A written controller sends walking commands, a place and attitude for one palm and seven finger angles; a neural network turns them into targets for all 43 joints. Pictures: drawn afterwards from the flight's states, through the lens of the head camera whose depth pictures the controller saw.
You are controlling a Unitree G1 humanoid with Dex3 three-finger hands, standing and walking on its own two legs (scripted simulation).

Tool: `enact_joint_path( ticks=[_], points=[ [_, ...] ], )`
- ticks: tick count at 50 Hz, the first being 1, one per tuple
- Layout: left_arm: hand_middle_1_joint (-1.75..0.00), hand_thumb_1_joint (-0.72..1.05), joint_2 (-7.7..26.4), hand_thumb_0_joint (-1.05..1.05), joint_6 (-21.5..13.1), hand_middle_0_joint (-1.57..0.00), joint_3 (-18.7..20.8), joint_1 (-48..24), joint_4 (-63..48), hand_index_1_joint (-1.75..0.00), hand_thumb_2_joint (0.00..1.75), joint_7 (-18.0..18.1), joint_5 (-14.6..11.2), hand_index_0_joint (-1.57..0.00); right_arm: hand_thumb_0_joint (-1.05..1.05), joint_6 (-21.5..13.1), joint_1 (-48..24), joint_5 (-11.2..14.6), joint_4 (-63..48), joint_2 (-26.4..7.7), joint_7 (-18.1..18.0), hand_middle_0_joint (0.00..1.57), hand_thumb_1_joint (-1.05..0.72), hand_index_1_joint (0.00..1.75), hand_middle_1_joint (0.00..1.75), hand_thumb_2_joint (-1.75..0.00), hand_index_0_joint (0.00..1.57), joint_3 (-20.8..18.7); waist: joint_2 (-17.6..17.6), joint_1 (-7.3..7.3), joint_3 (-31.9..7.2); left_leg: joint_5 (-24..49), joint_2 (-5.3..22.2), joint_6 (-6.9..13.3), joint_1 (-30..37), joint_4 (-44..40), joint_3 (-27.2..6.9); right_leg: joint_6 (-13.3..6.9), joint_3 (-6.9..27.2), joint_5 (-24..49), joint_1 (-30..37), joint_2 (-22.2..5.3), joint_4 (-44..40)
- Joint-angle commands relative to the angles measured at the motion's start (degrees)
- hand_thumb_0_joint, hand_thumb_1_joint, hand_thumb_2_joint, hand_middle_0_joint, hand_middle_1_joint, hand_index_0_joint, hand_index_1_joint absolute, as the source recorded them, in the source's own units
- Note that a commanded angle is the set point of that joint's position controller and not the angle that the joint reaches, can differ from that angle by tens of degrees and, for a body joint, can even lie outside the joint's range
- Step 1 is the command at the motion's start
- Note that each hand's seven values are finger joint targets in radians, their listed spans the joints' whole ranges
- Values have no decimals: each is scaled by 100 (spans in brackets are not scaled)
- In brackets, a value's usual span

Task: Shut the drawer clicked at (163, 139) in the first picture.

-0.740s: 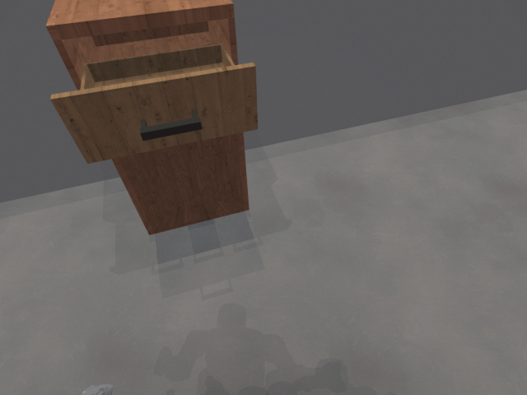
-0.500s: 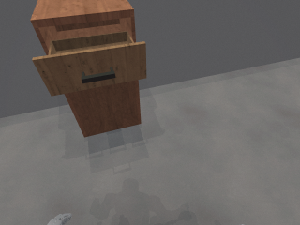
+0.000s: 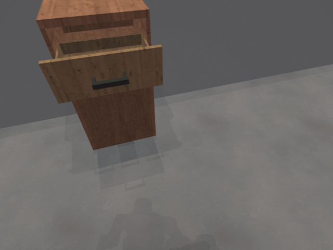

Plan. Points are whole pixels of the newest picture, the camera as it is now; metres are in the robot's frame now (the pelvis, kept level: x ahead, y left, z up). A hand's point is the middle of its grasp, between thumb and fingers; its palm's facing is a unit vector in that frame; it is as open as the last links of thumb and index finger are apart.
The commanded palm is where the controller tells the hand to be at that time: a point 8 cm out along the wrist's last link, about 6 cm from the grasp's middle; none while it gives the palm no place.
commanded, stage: stand and wait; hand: left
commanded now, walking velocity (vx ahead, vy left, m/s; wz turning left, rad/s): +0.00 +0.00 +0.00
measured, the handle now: (110, 80) +0.69 +0.26 +0.02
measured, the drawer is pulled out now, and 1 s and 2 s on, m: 0.30 0.30 0.30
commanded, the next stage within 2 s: look at it before walking up in 0.32 s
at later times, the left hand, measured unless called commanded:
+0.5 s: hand out of the picture +0.01 +0.21 -0.17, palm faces +0.00 -0.97 -0.23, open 7.4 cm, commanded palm none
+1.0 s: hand out of the picture -0.03 +0.19 -0.18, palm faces +0.03 -0.98 -0.18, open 7.4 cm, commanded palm none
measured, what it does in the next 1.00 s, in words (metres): stands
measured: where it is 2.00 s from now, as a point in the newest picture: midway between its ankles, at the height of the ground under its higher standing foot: outside the picture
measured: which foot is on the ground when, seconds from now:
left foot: down 0.00-1.00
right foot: down 0.00-1.00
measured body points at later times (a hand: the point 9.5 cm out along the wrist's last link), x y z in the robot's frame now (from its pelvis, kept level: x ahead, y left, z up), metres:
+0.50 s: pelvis -0.01 +0.01 +0.00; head -0.02 +0.01 +0.45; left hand +0.01 +0.26 -0.15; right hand +0.00 -0.22 -0.16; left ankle -0.01 +0.15 -0.74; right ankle -0.01 -0.10 -0.74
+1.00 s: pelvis -0.02 +0.02 +0.00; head -0.03 +0.03 +0.45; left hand -0.03 +0.25 -0.16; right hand -0.03 -0.19 -0.16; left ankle -0.01 +0.15 -0.74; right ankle -0.01 -0.10 -0.74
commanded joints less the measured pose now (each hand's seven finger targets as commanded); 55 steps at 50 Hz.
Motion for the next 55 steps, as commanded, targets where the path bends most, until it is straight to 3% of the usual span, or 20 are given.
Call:
enact_joint_path(
  ticks=[1,9,22,34,41,50,53,55],
  points=[
    [-30,90,966,0,-156,-20,171,-156,-328,-30,90,51,-22,-20,0,-163,-150,30,-301,-823,-67,20,-90,30,30,-90,20,-138,-45,4,-100,742,402,283,-13,-302,-233,20,643,815,-199,-746,-586],
    [-30,90,734,0,-124,-20,129,1,-235,-30,90,67,-13,-20,0,-152,96,31,-166,-584,-62,20,-90,30,30,-90,20,-105,-16,7,108,494,366,282,-200,-377,-266,56,636,253,-352,-711,-663],
    [-30,90,342,0,-131,-20,87,369,-129,-30,90,103,-16,-20,0,-164,472,43,-43,-207,-84,20,-90,30,30,-90,20,-101,-16,-1,73,555,339,295,-237,-317,-264,75,584,321,-402,-691,-586],
    [-30,90,37,0,-110,-20,70,721,-21,-30,90,136,1,-20,0,-151,758,65,30,99,-107,20,-90,30,30,-90,20,-123,-45,-2,295,275,302,336,-394,-315,-271,99,563,89,-586,-638,-539],
    [-30,90,-90,0,-128,-20,75,862,20,-30,90,145,3,-20,0,-171,860,65,43,176,-123,20,-90,30,30,-90,20,-142,-8,-5,169,378,304,359,-333,-262,-271,95,530,230,-565,-638,-471],
    [-30,90,-180,0,-110,-20,78,956,51,-30,90,154,14,-20,0,-159,943,64,43,267,-126,20,-90,30,30,-90,20,-138,-13,13,436,52,279,371,-560,-339,-316,108,505,29,-672,-616,-459],
    [-30,90,-134,0,-30,-20,171,859,-36,-30,90,128,23,-20,0,-107,903,59,-10,194,-166,20,-90,30,30,-90,20,-214,94,0,482,50,399,393,-435,-116,-235,67,634,122,-1018,-548,-252],
    [-30,90,-81,0,39,-20,262,754,-158,-30,90,91,37,-20,0,-57,826,49,-116,80,-180,20,-90,30,30,-90,20,-293,214,-3,528,-381,548,447,-528,-130,-285,44,670,-87,-1270,-446,-13]
  ],
)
